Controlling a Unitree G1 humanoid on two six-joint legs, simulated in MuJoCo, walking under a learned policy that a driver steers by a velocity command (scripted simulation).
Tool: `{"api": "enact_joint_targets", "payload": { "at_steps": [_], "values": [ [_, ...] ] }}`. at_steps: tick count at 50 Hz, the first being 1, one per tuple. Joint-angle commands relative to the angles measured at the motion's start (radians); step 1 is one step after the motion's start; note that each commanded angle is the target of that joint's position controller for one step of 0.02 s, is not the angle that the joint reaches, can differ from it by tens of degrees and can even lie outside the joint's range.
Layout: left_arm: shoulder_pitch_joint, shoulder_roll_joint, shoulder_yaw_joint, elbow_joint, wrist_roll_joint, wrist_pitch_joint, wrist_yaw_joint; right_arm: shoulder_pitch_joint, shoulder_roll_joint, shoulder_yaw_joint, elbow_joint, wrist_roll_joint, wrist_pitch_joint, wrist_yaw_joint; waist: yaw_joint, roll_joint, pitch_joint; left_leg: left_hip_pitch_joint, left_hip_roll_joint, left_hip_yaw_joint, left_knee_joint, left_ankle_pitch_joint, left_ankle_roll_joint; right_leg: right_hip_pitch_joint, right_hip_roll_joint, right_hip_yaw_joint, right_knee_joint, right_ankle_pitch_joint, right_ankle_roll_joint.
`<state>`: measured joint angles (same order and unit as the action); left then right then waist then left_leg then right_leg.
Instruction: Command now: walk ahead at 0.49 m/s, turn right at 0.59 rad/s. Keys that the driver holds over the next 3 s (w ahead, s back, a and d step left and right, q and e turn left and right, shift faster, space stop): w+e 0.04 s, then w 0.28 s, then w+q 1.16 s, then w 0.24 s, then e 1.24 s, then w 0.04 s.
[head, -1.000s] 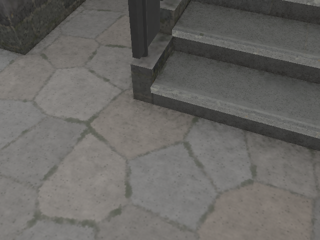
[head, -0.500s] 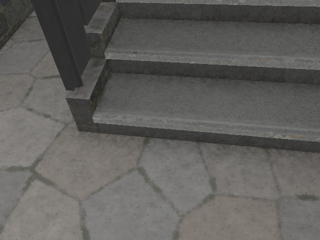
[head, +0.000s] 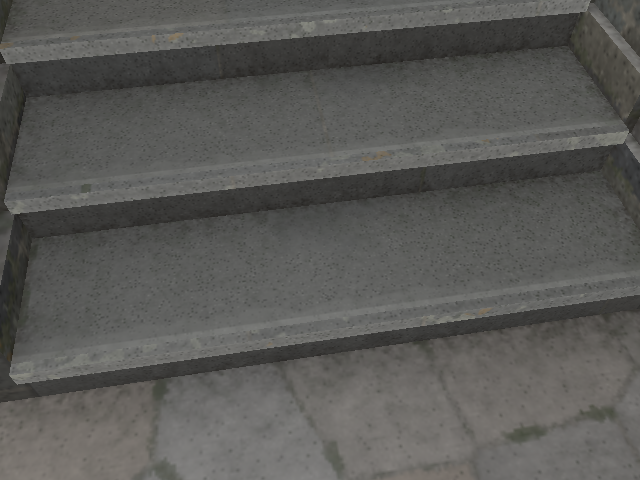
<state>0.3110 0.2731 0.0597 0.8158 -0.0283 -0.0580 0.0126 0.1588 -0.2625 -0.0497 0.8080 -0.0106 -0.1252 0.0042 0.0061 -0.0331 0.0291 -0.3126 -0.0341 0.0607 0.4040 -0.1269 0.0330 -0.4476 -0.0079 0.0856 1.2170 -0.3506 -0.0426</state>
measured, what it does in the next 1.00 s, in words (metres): walks ahead: right foot, then left foot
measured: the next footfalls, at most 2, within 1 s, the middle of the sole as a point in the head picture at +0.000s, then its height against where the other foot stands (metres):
right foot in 0.36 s outside the picture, level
left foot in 0.86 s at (324, 443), level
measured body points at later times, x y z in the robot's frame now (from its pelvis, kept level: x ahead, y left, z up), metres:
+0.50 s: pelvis +0.26 -0.08 +0.00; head +0.30 -0.10 +0.45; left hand +0.42 +0.16 -0.10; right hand +0.27 -0.35 -0.15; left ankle +0.19 +0.08 -0.66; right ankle +0.30 -0.18 -0.74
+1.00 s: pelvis +0.49 -0.04 -0.01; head +0.51 -0.01 +0.44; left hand +0.55 +0.23 -0.14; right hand +0.63 -0.29 -0.12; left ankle +0.50 +0.01 -0.74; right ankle +0.43 -0.19 -0.59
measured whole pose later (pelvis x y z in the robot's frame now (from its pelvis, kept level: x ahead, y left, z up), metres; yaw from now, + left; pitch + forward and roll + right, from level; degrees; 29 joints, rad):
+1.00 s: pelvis +0.49 -0.04 -0.01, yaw +13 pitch +2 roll -1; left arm 0.21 0.22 0.03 0.81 0.05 -0.06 -0.01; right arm 0.24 -0.26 -0.06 0.86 -0.01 -0.03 0.01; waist 0.00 -0.03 0.02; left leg -0.33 -0.10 0.04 0.55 -0.25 0.12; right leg -0.55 -0.08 -0.03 1.48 -0.33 0.01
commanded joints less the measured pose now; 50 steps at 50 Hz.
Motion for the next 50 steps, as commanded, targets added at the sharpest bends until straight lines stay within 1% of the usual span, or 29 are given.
{"api": "enact_joint_targets", "payload": {
  "at_steps": [1, 5, 10, 13, 15, 17, 18, 19, 20, 21, 22, 23, 24, 25, 27, 31, 35, 36, 38, 40, 41, 42, 43, 44, 45, 46, 47, 48, 50],
  "values": [
    [0.021, 0.029, 0.011, -0.086, -0.004, 0.004, -0.006, 0.031, -0.086, -0.023, -0.021, 0.001, -0.014, 0.004, -0.002, 0.106, -0.045, 0.165, 0.284, -0.254, -0.256, 0.033, 0.170, -0.187, -0.122, 0.029, -0.005, 0.062, 0.002],
    [-0.057, 0.019, 0.002, -0.137, 0.011, 0.007, -0.007, 0.077, -0.134, -0.038, 0.019, 0.008, -0.022, 0.010, -0.006, 0.068, -0.016, 0.168, 0.298, -0.155, -0.295, 0.154, 0.203, -0.262, -0.132, 0.040, -0.155, 0.171, 0.014],
    [-0.238, 0.015, -0.016, -0.188, 0.014, -0.020, -0.037, 0.114, -0.166, -0.037, 0.043, 0.027, -0.002, 0.008, -0.057, 0.068, 0.013, 0.182, 0.246, -0.023, -0.281, 0.171, 0.160, -0.183, -0.100, -0.064, -0.487, 0.378, 0.012],
    [-0.320, 0.031, -0.017, -0.228, 0.006, -0.025, -0.050, 0.177, -0.195, -0.039, 0.074, 0.038, 0.015, 0.009, -0.081, 0.095, 0.030, 0.266, 0.287, -0.041, -0.251, 0.144, 0.144, -0.173, -0.083, -0.088, -0.583, 0.317, 0.000],
    [-0.328, 0.054, -0.011, -0.246, 0.008, -0.028, -0.054, 0.186, -0.207, -0.042, 0.090, 0.044, 0.031, 0.006, -0.063, 0.111, 0.030, 0.329, 0.318, -0.049, -0.195, 0.213, 0.128, -0.152, -0.061, -0.105, -0.634, 0.223, -0.029],
    [-0.165, 0.104, 0.019, -0.205, 0.020, -0.032, -0.050, 0.174, -0.203, -0.034, 0.097, 0.046, 0.043, 0.003, 0.045, 0.110, -0.068, 0.303, 0.277, -0.004, 0.036, 0.499, 0.092, 0.118, 0.005, -0.153, -0.725, 0.235, -0.076],
    [0.043, 0.086, 0.006, -0.116, 0.150, -0.031, -0.050, 0.248, -0.125, -0.010, 0.119, -0.038, 0.044, 0.010, 0.082, 0.100, -0.152, 0.202, 0.198, 0.074, 0.271, 0.409, 0.053, 0.361, 0.002, -0.150, -0.734, 0.194, -0.084],
    [0.184, 0.211, 0.040, -0.111, 0.173, -0.034, -0.032, 0.319, -0.017, 0.019, 0.065, -0.015, 0.037, 0.019, 0.103, -0.150, -0.328, -0.167, 0.089, 0.102, 0.644, -0.026, -0.006, 0.746, -0.326, 0.263, -0.735, 0.176, -0.175],
    [0.224, 0.256, 0.059, -0.095, 0.113, -0.022, -0.018, 0.293, -0.077, 0.000, 0.068, -0.015, 0.037, 0.014, 0.122, -0.208, -0.395, -0.306, -0.001, -0.021, 0.829, -0.433, 0.003, 0.749, -0.441, 0.559, -0.879, 0.274, -0.213],
    [0.145, 0.223, 0.047, -0.098, 0.090, -0.022, -0.017, 0.216, -0.113, -0.013, 0.057, -0.007, 0.045, 0.014, 0.089, -0.119, -0.267, -0.350, 0.060, -0.112, 0.858, -0.358, 0.029, 0.637, -0.392, 0.400, -0.881, 0.286, -0.182],
    [0.059, 0.144, 0.026, -0.101, 0.080, -0.026, -0.018, 0.177, -0.098, -0.007, 0.055, 0.001, 0.044, 0.022, 0.054, -0.073, -0.156, -0.342, 0.098, -0.105, 0.808, -0.276, 0.033, 0.501, -0.349, 0.274, -0.909, 0.304, -0.157],
    [0.008, 0.095, 0.011, -0.099, 0.069, -0.029, -0.019, 0.171, -0.087, -0.007, 0.067, 0.002, 0.052, 0.025, 0.026, -0.063, -0.103, -0.304, 0.124, -0.106, 0.742, -0.230, 0.032, 0.410, -0.310, 0.183, -0.955, 0.311, -0.121],
    [-0.023, 0.068, 0.002, -0.092, 0.058, -0.032, -0.019, 0.191, -0.079, -0.007, 0.077, -0.016, 0.067, 0.025, -0.006, -0.088, -0.074, -0.255, 0.134, -0.103, 0.707, -0.205, 0.023, 0.339, -0.282, 0.117, -0.992, 0.329, -0.101],
    [-0.030, 0.062, -0.001, -0.086, 0.060, -0.040, -0.018, 0.213, -0.067, -0.006, 0.093, -0.027, 0.079, 0.027, -0.017, -0.094, -0.076, -0.209, 0.126, -0.091, 0.715, -0.176, 0.014, 0.299, -0.269, 0.067, -1.012, 0.391, -0.101],
    [-0.018, 0.066, 0.003, -0.062, 0.055, -0.058, -0.016, 0.201, -0.049, -0.007, 0.090, -0.028, 0.092, 0.034, -0.035, -0.074, -0.068, -0.231, 0.122, -0.090, 0.718, -0.126, 0.009, 0.302, -0.267, -0.002, -1.041, 0.455, -0.116],
    [0.019, 0.065, 0.007, -0.018, 0.052, -0.067, -0.007, 0.065, -0.029, -0.006, 0.041, -0.032, 0.098, 0.045, -0.020, -0.057, -0.010, -0.349, 0.142, -0.074, 0.619, -0.004, -0.005, 0.347, -0.259, -0.115, -1.083, 0.435, -0.125],
    [0.015, 0.091, 0.016, 0.001, 0.055, -0.070, -0.010, -0.062, -0.004, 0.011, -0.009, -0.025, 0.093, 0.062, 0.001, -0.057, 0.021, -0.250, 0.125, -0.025, 0.362, 0.105, 0.003, 0.327, -0.236, -0.231, -1.075, 0.448, -0.104],
    [0.035, 0.094, 0.018, 0.014, 0.062, -0.067, -0.005, -0.044, 0.011, 0.016, -0.006, -0.027, 0.099, 0.057, -0.003, -0.087, -0.007, -0.189, 0.109, 0.017, 0.373, 0.076, 0.016, 0.331, -0.247, -0.252, -1.041, 0.456, -0.104],
    [0.057, 0.104, 0.021, 0.026, 0.061, -0.058, -0.002, -0.072, -0.015, 0.011, -0.026, -0.032, 0.103, 0.055, 0.008, -0.066, 0.012, -0.176, 0.096, 0.037, 0.337, 0.009, 0.042, 0.357, -0.267, -0.262, -0.987, 0.537, -0.096],
    [0.057, 0.126, 0.026, 0.035, 0.060, -0.047, 0.002, -0.060, -0.030, 0.002, -0.034, -0.036, 0.103, 0.050, -0.001, -0.061, 0.000, -0.145, 0.050, 0.069, 0.295, -0.096, 0.075, 0.415, -0.277, -0.282, -0.868, 0.777, -0.082],
    [0.055, 0.140, 0.029, 0.038, 0.060, -0.037, 0.002, -0.014, -0.038, -0.005, -0.026, -0.037, 0.098, 0.046, -0.018, -0.058, -0.030, -0.102, 0.015, 0.085, 0.259, -0.143, 0.095, 0.443, -0.272, -0.296, -0.755, 0.893, -0.075],
    [0.036, 0.150, 0.031, 0.033, 0.056, -0.023, 0.002, 0.095, -0.037, -0.012, 0.006, -0.038, 0.088, 0.040, -0.067, -0.029, -0.084, 0.010, -0.038, 0.110, 0.177, -0.121, 0.116, 0.433, -0.246, -0.323, -0.567, 0.932, -0.062],
    [0.024, 0.143, 0.025, 0.015, 0.051, -0.015, 0.000, 0.242, -0.076, -0.032, 0.045, -0.044, 0.077, 0.027, -0.132, 0.026, -0.170, 0.225, -0.044, 0.057, 0.128, -0.086, 0.143, 0.300, -0.216, -0.334, -0.295, 0.806, -0.030],
    [0.026, 0.034, -0.003, -0.029, 0.059, -0.018, -0.007, 0.274, -0.216, -0.063, 0.045, -0.046, 0.071, 0.015, -0.099, 0.250, -0.184, 0.384, 0.237, -0.326, 0.062, 0.148, 0.183, 0.012, -0.114, -0.326, 0.037, 0.105, 0.025],
    [0.021, 0.032, -0.008, -0.074, 0.047, -0.019, -0.015, 0.302, -0.300, -0.085, 0.039, -0.016, 0.082, 0.012, -0.103, 0.360, -0.281, 0.552, 0.382, -0.770, -0.127, 0.212, 0.361, -0.290, 0.051, -0.159, 0.274, -0.155, 0.062],
    [-0.056, 0.053, -0.012, -0.072, 0.074, -0.022, -0.016, 0.263, -0.250, -0.078, 0.035, -0.002, 0.089, 0.006, -0.099, 0.166, -0.170, 0.473, 0.371, -0.647, -0.128, 0.071, 0.356, -0.389, -0.034, -0.080, 0.347, -0.068, 0.055],
    [-0.085, 0.043, -0.013, -0.076, 0.078, -0.033, -0.019, 0.212, -0.180, -0.061, 0.027, 0.004, 0.094, -0.002, -0.074, 0.106, -0.085, 0.353, 0.328, -0.550, -0.108, 0.047, 0.326, -0.402, -0.059, -0.090, 0.364, 0.014, 0.051],
    [-0.083, 0.031, -0.015, -0.070, 0.084, -0.033, -0.018, 0.174, -0.138, -0.047, 0.024, 0.002, 0.095, -0.003, -0.033, 0.046, -0.048, 0.266, 0.272, -0.468, -0.094, 0.128, 0.282, -0.391, -0.076, -0.093, 0.372, 0.034, 0.048],
    [-0.058, 0.018, -0.020, -0.075, 0.094, 0.001, -0.024, 0.119, -0.093, -0.029, 0.002, 0.005, 0.085, -0.007, 0.019, 0.042, -0.050, 0.130, 0.197, -0.355, -0.088, 0.251, 0.237, -0.334, -0.088, -0.087, 0.375, 0.078, 0.057]
  ]
}}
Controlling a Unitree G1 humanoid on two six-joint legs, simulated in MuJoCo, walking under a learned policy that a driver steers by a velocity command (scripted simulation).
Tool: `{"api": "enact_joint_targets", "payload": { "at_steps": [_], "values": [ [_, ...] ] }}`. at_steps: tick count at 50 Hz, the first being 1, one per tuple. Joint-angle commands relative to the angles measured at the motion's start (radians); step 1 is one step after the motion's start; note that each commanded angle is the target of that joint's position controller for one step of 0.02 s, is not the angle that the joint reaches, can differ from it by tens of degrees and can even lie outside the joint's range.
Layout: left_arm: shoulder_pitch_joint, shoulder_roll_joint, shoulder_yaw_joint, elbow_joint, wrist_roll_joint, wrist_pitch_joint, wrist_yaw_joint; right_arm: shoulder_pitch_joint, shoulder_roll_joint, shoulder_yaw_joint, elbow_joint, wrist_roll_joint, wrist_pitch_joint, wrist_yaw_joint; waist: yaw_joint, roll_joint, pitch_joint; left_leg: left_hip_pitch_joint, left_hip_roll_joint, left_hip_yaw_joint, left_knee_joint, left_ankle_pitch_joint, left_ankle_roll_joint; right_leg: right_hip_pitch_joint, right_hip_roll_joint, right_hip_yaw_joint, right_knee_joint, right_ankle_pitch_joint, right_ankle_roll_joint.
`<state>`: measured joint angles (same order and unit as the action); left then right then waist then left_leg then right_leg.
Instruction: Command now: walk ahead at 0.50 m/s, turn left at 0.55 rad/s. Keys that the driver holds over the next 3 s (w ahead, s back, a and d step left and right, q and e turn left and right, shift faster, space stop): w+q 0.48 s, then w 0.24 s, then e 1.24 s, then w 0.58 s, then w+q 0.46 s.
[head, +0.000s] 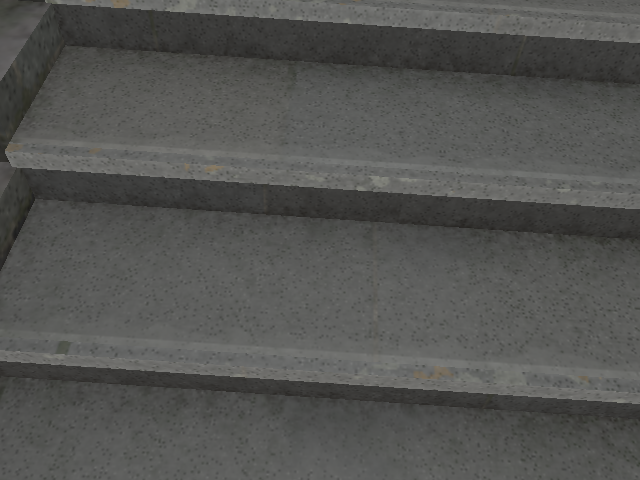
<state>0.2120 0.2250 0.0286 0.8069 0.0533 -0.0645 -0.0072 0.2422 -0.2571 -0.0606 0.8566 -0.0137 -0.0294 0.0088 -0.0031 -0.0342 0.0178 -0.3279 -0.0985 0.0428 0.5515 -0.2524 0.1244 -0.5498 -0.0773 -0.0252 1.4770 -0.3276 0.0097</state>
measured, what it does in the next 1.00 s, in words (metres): climbs, turning left: right foot 0.15 m higher, then left foot 0.15 m higher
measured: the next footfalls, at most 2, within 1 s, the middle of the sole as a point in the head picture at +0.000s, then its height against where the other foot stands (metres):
right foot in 0.38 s outside the picture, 0.15 m higher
left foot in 0.96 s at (184, 304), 0.15 m higher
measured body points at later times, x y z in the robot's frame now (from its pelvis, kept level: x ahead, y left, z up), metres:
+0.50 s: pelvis +0.26 -0.03 +0.08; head +0.28 -0.03 +0.53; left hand +0.36 +0.23 -0.01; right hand +0.42 -0.26 -0.04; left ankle +0.12 +0.06 -0.48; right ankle +0.35 -0.10 -0.58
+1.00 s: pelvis +0.54 +0.09 +0.18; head +0.57 +0.10 +0.63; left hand +0.38 +0.23 +0.04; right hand +0.86 +0.06 +0.12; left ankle +0.65 +0.24 -0.43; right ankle +0.37 -0.10 -0.54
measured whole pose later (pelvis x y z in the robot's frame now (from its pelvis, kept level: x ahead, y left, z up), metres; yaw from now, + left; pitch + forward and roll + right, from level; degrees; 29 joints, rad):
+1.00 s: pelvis +0.54 +0.09 +0.18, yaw +17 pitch +9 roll +3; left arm 0.54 0.11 -0.01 1.07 0.06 -0.12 -0.11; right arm -0.18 -0.10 0.10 0.69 -0.03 0.00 0.05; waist 0.08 -0.05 -0.09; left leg -1.06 0.02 0.14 1.23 -0.33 0.10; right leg -0.04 -0.11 -0.02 0.41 -0.22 -0.03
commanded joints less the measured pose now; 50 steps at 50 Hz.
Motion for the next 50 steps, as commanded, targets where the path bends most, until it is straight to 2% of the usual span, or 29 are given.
{"api": "enact_joint_targets", "payload": {
  "at_steps": [1, 3, 4, 8, 12, 15, 17, 19, 20, 21, 22, 23, 24, 26, 27, 31, 35, 39, 40, 41, 42, 43, 44, 45, 46, 47, 48, 49, 50],
  "values": [
    [0.041, 0.054, 0.009, -0.076, 0.014, 0.024, -0.007, 0.048, -0.101, -0.017, -0.044, 0.005, -0.020, -0.011, 0.034, 0.051, -0.046, 0.121, 0.240, -0.314, -0.225, 0.424, 0.142, -0.242, -0.007, 0.012, 0.137, 0.068, 0.006],
    [0.014, 0.040, 0.003, -0.102, 0.015, 0.041, -0.005, 0.098, -0.121, -0.021, -0.033, 0.005, -0.032, -0.014, 0.031, 0.054, -0.048, 0.109, 0.217, -0.302, -0.221, 0.452, 0.138, -0.291, -0.005, 0.000, 0.117, 0.106, 0.011],
    [-0.020, -0.013, -0.009, -0.115, 0.006, 0.049, 0.003, 0.162, -0.121, -0.020, -0.020, -0.005, -0.037, -0.018, -0.004, 0.138, -0.065, 0.150, 0.234, -0.346, -0.203, 0.436, 0.177, -0.402, 0.035, -0.049, 0.359, 0.035, 0.012],
    [-0.304, -0.051, -0.046, -0.289, 0.023, 0.039, 0.022, 0.322, -0.101, -0.004, 0.035, -0.008, -0.045, -0.025, -0.079, 0.102, 0.035, 0.345, 0.310, -0.552, -0.240, 0.013, 0.203, -0.970, 0.008, 0.003, 0.694, -0.144, -0.020],
    [-0.462, -0.104, -0.095, -0.424, 0.020, 0.043, 0.021, 0.332, -0.077, 0.013, 0.081, -0.005, -0.047, -0.032, -0.067, 0.114, 0.067, 0.197, 0.214, -0.470, -0.362, -0.030, 0.130, -0.895, 0.012, -0.036, 0.461, -0.201, -0.048],
    [-0.388, -0.069, -0.093, -0.427, 0.007, 0.064, 0.013, 0.254, -0.094, 0.005, 0.024, 0.018, -0.025, -0.065, -0.034, 0.054, -0.014, 0.116, 0.217, -0.340, -0.523, 0.552, 0.122, -0.369, 0.026, -0.104, -0.012, -0.143, -0.065],
    [-0.096, -0.029, -0.061, -0.332, -0.014, 0.062, 0.032, 0.158, -0.164, -0.021, -0.027, 0.022, -0.031, -0.054, 0.101, 0.137, -0.216, 0.095, 0.205, -0.240, -0.292, 1.389, 0.072, 0.120, 0.137, -0.120, -0.176, -0.128, -0.095],
    [0.156, 0.076, 0.001, -0.273, -0.024, 0.041, 0.045, 0.087, -0.224, -0.058, -0.038, 0.039, -0.078, -0.024, 0.268, 0.151, -0.375, 0.194, 0.234, -0.261, 0.157, 1.594, 0.047, 0.356, 0.137, 0.012, -0.450, -0.149, -0.126],
    [0.234, 0.171, 0.031, -0.234, 0.017, 0.022, 0.054, 0.029, -0.113, -0.042, -0.088, 0.036, -0.096, 0.001, 0.254, -0.109, -0.375, -0.015, 0.082, -0.249, 0.512, 0.926, 0.014, 0.456, -0.069, 0.411, -0.774, -0.343, -0.182],
    [0.163, 0.249, 0.056, -0.220, 0.000, 0.043, 0.072, 0.110, -0.007, -0.030, -0.159, -0.007, -0.096, 0.034, 0.137, -0.435, -0.414, -0.265, -0.080, -0.260, 0.902, 0.062, -0.028, 0.471, -0.298, 1.010, -1.167, -0.320, -0.231],
    [0.010, 0.156, 0.047, -0.238, -0.027, 0.048, 0.075, 0.118, 0.007, -0.025, -0.166, -0.061, -0.076, 0.035, 0.041, -0.223, -0.297, -0.359, -0.007, -0.288, 1.121, 0.079, -0.023, 0.333, -0.311, 1.062, -1.165, -0.537, -0.244],
    [-0.061, 0.060, 0.025, -0.198, -0.031, 0.041, 0.070, 0.060, 0.047, -0.011, -0.193, -0.075, -0.052, 0.027, 0.002, -0.104, -0.109, -0.427, 0.038, -0.194, 1.194, 0.126, -0.018, 0.156, -0.268, 0.888, -1.130, -0.727, -0.244],
    [0.042, -0.064, -0.042, -0.130, -0.023, 0.002, -0.010, 0.042, 0.038, 0.009, -0.077, 0.008, -0.028, 0.071, 0.090, -0.091, 0.118, -0.676, 0.003, -0.382, 1.421, 0.270, 0.066, 0.050, -0.216, 0.675, -1.094, -0.429, -0.300],
    [0.043, -0.148, -0.048, 0.035, 0.004, -0.012, -0.042, 0.099, 0.082, 0.041, -0.096, -0.015, -0.033, 0.091, -0.031, 0.072, -0.006, -0.774, 0.036, -0.367, 1.426, 0.315, 0.157, 0.118, -0.200, 0.472, -1.085, -0.089, -0.275],
    [0.020, -0.147, -0.045, 0.072, 0.005, -0.022, -0.041, 0.095, 0.109, 0.055, -0.095, -0.018, -0.031, 0.087, -0.047, 0.069, -0.019, -0.826, 0.034, -0.375, 1.408, 0.293, 0.176, 0.138, -0.162, 0.376, -1.105, -0.046, -0.255],
    [-0.048, -0.059, -0.033, 0.106, 0.052, -0.036, -0.051, -0.077, -0.004, 0.044, -0.151, 0.013, -0.009, 0.083, -0.066, 0.036, -0.122, -0.752, 0.089, -0.184, 1.198, 0.359, 0.108, 0.025, -0.059, 0.012, -1.192, 0.051, -0.184],
    [0.339, -0.061, -0.047, 0.240, 0.072, -0.041, -0.040, -0.217, 0.072, 0.081, -0.168, -0.007, -0.005, 0.068, 0.074, -0.042, -0.077, -1.258, 0.054, -0.189, 1.574, 0.123, 0.098, 0.515, -0.145, 0.126, -1.192, 0.207, -0.255],
    [0.407, -0.108, -0.073, 0.324, 0.093, -0.034, -0.060, -0.360, 0.102, 0.111, -0.228, -0.015, -0.006, 0.039, 0.059, 0.003, -0.025, -1.469, 0.140, -0.145, 1.467, 0.024, 0.122, 0.693, -0.188, 0.154, -1.226, 0.377, -0.262],
    [0.332, 0.017, -0.023, 0.271, -0.046, -0.066, 0.002, -0.437, 0.162, 0.111, -0.325, -0.033, -0.012, -0.001, -0.013, 0.048, 0.136, -1.225, 0.180, 0.023, 1.388, -0.117, -0.006, 0.426, -0.177, 0.096, -1.323, 0.293, -0.200],
    [0.323, 0.010, -0.031, 0.276, -0.061, -0.073, 0.028, -0.519, 0.148, 0.122, -0.363, -0.030, -0.013, -0.013, 0.027, 0.114, 0.158, -1.119, 0.195, 0.091, 1.266, -0.125, -0.052, 0.323, -0.137, 0.090, -1.388, 0.290, -0.198],
    [0.516, -0.106, -0.072, 0.366, 0.077, -0.056, -0.045, -0.660, 0.105, 0.149, -0.378, -0.014, 0.035, 0.028, 0.113, -0.043, -0.196, -1.150, 0.217, -0.019, 1.118, 0.037, 0.056, 0.547, -0.156, 0.132, -1.287, 0.367, -0.219],
    [0.419, -0.088, -0.066, 0.308, 0.057, -0.040, -0.081, -0.642, 0.139, 0.153, -0.381, -0.057, 0.070, 0.060, 0.059, -0.055, -0.139, -0.952, 0.218, 0.062, 0.925, 0.055, 0.065, 0.437, -0.146, 0.057, -1.358, 0.470, -0.240],
    [0.400, -0.054, -0.057, 0.309, 0.039, -0.033, -0.108, -0.695, 0.142, 0.165, -0.374, -0.056, 0.090, 0.073, 0.058, -0.064, -0.100, -0.745, 0.171, 0.038, 0.842, -0.159, 0.067, 0.260, -0.154, 0.054, -1.416, 0.542, -0.243],
    [0.338, 0.041, -0.036, 0.249, -0.012, -0.053, -0.109, -0.561, 0.113, 0.145, -0.307, -0.051, 0.075, 0.089, -0.011, -0.161, -0.142, -0.583, 0.105, 0.109, 0.838, -0.186, 0.021, 0.328, -0.151, 0.020, -1.362, 0.895, -0.249],
    [0.336, 0.104, -0.020, 0.230, -0.033, -0.074, -0.098, -0.520, 0.057, 0.129, -0.277, -0.040, 0.057, 0.084, -0.036, -0.141, -0.176, -0.477, 0.074, 0.156, 0.706, -0.081, 0.013, 0.412, -0.144, 0.008, -1.304, 1.282, -0.243],
    [0.312, 0.168, -0.002, 0.205, -0.027, -0.079, -0.098, -0.420, 0.028, 0.115, -0.218, -0.024, 0.039, 0.068, -0.073, -0.138, -0.155, -0.402, 0.042, 0.136, 0.522, 0.008, 0.004, 0.513, -0.165, 0.001, -1.227, 1.445, -0.203],
    [0.282, 0.200, 0.023, 0.182, -0.018, -0.078, -0.098, -0.304, 0.009, 0.102, -0.176, -0.008, 0.029, 0.040, -0.107, -0.176, -0.234, -0.193, 0.016, 0.109, 0.404, 0.061, 0.018, 0.525, -0.172, -0.006, -1.115, 1.586, -0.158],
    [0.403, 0.072, 0.002, 0.179, 0.012, -0.095, -0.100, -0.175, -0.007, 0.103, -0.141, 0.021, 0.009, 0.017, -0.090, -0.006, -0.517, 0.332, 0.200, -0.183, 0.468, 0.446, 0.192, 0.144, -0.113, 0.036, -0.803, 1.397, -0.091],
    [0.401, 0.012, -0.008, 0.125, 0.016, -0.087, -0.098, 0.121, -0.095, 0.071, -0.112, -0.017, 0.021, -0.005, -0.203, 0.230, -0.715, 0.607, 0.439, -0.666, 0.142, 0.475, 0.343, -0.067, 0.064, 0.099, -0.485, 0.595, -0.069]
  ]
}}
